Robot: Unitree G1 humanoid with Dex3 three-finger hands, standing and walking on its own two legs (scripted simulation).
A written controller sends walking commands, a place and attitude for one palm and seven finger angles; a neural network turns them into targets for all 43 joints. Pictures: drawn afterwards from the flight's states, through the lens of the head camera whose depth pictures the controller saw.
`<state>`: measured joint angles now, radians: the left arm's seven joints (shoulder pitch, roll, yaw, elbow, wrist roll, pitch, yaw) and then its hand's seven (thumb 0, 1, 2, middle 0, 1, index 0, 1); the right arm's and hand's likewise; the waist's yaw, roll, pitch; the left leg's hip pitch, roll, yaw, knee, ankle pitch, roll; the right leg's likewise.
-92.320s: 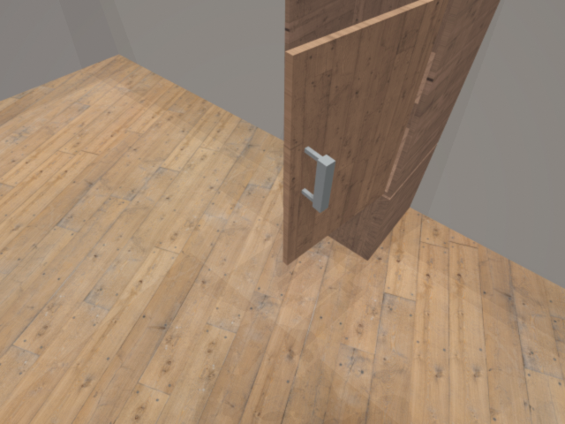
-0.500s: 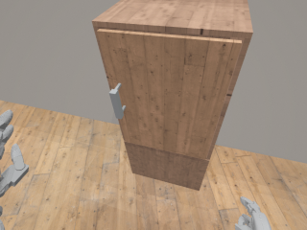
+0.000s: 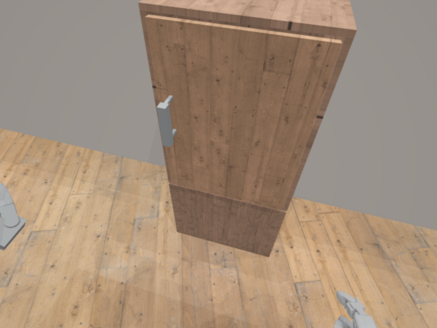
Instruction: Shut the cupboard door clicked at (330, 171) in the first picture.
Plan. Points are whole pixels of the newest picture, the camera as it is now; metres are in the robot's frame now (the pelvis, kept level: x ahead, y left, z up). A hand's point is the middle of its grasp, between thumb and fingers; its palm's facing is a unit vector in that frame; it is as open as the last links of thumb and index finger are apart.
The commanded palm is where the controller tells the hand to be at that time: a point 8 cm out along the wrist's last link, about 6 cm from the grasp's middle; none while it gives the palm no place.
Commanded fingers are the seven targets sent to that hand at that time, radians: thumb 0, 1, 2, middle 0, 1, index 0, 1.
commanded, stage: step back with the hand held close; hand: left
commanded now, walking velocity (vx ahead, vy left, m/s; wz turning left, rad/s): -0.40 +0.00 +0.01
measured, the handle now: (168, 121) +0.65 +0.17 +0.01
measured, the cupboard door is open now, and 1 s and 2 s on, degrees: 0 0 0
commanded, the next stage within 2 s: stop stepping back and stand still in 0.78 s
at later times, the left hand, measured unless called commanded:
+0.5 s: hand out of the picture +0.16 +0.27 +0.20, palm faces +0.53 -0.74 -0.42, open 7.4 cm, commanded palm +0.11 +0.29 +0.20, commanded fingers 0.00 0.90 0.90 -0.20 -0.30 -0.20 -0.30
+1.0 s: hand out of the picture +0.04 +0.28 +0.19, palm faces +0.45 -0.79 -0.42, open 7.4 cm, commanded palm -0.01 +0.31 +0.20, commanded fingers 0.00 0.90 0.90 -0.20 -0.30 -0.20 -0.30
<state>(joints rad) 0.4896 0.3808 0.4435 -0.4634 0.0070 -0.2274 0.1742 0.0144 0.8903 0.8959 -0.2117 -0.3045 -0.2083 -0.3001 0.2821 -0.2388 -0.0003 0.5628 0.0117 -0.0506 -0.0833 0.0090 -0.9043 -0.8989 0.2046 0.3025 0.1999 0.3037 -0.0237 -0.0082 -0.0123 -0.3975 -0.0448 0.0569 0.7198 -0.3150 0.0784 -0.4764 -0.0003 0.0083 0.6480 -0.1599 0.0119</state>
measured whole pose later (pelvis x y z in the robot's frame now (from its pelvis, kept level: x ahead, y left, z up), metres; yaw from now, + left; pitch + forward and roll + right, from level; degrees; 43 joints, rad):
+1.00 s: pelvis -0.15 +0.01 +0.02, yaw -1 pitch +4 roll -3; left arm 0.59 0.41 0.45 -0.53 -0.04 -0.21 0.17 0.01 0.89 0.90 -0.21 -0.30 -0.21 -0.30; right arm 0.26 -0.19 0.00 0.63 -0.01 -0.11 -0.08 0.01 -0.91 -0.90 0.20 0.30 0.20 0.30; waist 0.00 -0.02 -0.08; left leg -0.44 0.03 -0.02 0.49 -0.12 0.03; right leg -0.28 0.08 0.01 0.66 -0.41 0.02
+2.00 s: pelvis -0.21 +0.02 +0.02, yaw -2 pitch -2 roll -1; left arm 0.27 0.18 0.00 0.89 0.01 0.05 0.02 0.00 0.97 0.89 -0.21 -0.30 -0.20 -0.30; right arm 0.18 -0.25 0.02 0.93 -0.02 0.01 -0.01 0.00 -0.91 -0.90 0.20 0.30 0.20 0.30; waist -0.02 -0.03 0.02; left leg -0.33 -0.02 0.00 0.52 -0.17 0.03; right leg -0.18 0.02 -0.05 0.52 -0.31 -0.03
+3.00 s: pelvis -0.20 +0.02 +0.03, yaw -3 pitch -2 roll +0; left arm 0.22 0.24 0.01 1.13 0.01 0.00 0.01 0.00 0.91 0.90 -0.20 -0.30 -0.20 -0.30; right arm 0.19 -0.25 0.00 1.13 -0.01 0.00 -0.02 0.00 -0.91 -0.90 0.20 0.30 0.20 0.30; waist -0.01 0.01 0.04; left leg -0.22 -0.03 0.01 0.36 -0.11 0.03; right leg -0.08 0.02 -0.03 0.36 -0.25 -0.02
